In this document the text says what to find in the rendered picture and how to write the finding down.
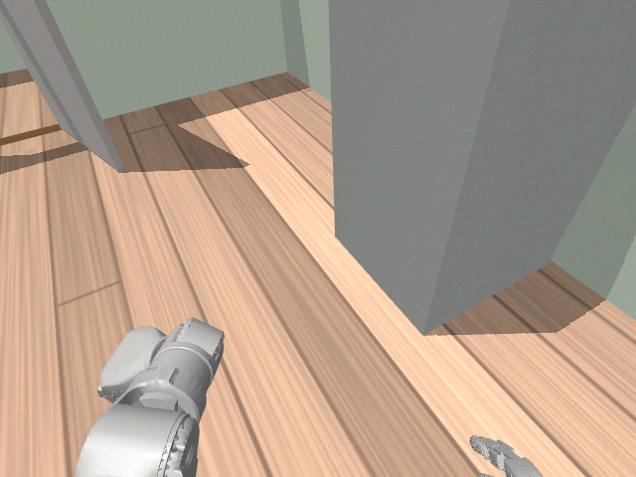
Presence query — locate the left robot arm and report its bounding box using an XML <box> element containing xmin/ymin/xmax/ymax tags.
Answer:
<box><xmin>75</xmin><ymin>317</ymin><xmax>225</xmax><ymax>477</ymax></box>

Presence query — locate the right robot hand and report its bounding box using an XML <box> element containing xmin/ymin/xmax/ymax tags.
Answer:
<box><xmin>469</xmin><ymin>435</ymin><xmax>544</xmax><ymax>477</ymax></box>

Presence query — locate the left robot hand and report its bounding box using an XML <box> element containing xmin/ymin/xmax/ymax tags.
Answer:
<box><xmin>97</xmin><ymin>326</ymin><xmax>166</xmax><ymax>403</ymax></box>

